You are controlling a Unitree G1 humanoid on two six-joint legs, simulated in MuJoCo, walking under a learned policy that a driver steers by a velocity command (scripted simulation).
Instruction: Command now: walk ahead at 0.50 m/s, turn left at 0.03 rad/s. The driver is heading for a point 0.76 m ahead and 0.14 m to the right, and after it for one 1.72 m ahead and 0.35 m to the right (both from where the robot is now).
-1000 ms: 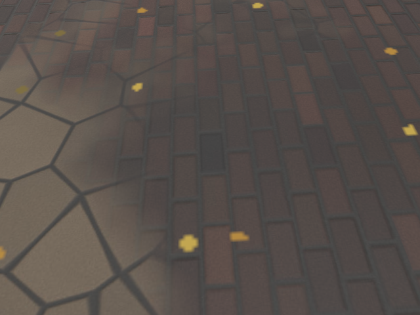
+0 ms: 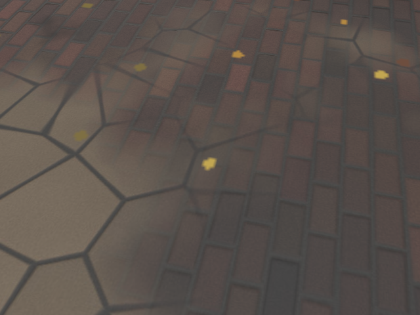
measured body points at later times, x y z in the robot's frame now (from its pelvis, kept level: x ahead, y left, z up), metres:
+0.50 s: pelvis +0.28 +0.07 +0.00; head +0.31 +0.08 +0.45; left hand +0.39 +0.34 -0.12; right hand +0.38 -0.21 -0.11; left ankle +0.30 +0.15 -0.74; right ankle +0.27 -0.09 -0.67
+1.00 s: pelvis +0.56 -0.02 -0.01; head +0.59 -0.03 +0.44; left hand +0.75 +0.22 -0.11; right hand +0.60 -0.31 -0.12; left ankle +0.52 +0.15 -0.65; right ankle +0.59 -0.09 -0.74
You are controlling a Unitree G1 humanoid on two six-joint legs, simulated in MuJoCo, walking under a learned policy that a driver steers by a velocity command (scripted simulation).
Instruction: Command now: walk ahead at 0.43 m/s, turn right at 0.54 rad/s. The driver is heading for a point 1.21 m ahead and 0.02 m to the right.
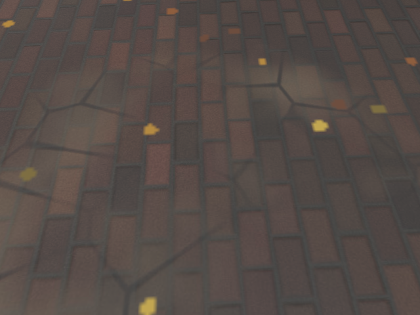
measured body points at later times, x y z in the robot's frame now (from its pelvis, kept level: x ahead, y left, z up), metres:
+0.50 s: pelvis +0.19 +0.04 +0.00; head +0.22 +0.04 +0.45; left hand +0.35 +0.29 -0.12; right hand +0.31 -0.23 -0.11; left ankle +0.29 +0.12 -0.73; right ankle +0.13 -0.10 -0.70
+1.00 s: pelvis +0.24 +0.00 +0.00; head +0.24 +0.00 +0.45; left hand +0.36 +0.23 -0.13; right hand +0.31 -0.28 -0.13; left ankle +0.29 +0.12 -0.73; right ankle +0.17 -0.12 -0.73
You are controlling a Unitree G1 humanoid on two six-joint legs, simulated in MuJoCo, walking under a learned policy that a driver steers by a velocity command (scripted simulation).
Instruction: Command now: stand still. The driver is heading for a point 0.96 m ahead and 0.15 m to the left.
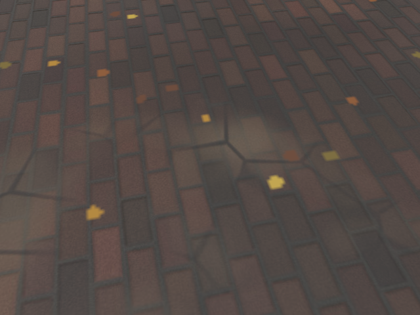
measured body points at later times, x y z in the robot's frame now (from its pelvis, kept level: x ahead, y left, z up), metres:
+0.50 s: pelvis +0.00 -0.01 +0.00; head +0.01 -0.01 +0.45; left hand +0.03 +0.24 -0.14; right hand +0.07 -0.27 -0.14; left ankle +0.04 +0.13 -0.73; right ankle -0.04 -0.12 -0.73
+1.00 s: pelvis +0.08 +0.03 +0.01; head +0.08 +0.05 +0.46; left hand +0.10 +0.30 -0.14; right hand +0.06 -0.22 -0.13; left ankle +0.04 +0.12 -0.73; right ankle +0.00 -0.11 -0.65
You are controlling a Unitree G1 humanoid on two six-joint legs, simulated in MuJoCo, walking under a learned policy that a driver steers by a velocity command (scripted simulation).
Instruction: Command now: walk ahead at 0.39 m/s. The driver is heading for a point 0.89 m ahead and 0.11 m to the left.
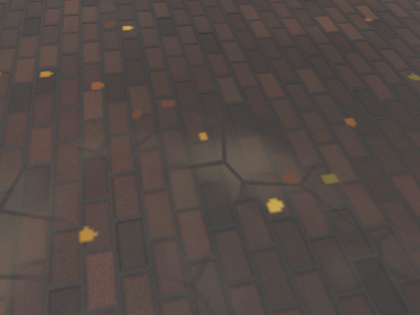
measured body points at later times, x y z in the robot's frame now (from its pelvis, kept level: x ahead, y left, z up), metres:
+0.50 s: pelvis +0.27 -0.06 -0.01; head +0.30 -0.06 +0.44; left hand +0.40 +0.20 -0.13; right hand +0.27 -0.32 -0.15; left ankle +0.12 +0.08 -0.63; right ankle +0.34 -0.14 -0.74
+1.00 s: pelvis +0.56 +0.00 -0.01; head +0.59 +0.01 +0.44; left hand +0.54 +0.27 -0.16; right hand +0.73 -0.25 -0.12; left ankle +0.65 +0.09 -0.74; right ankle +0.38 -0.14 -0.67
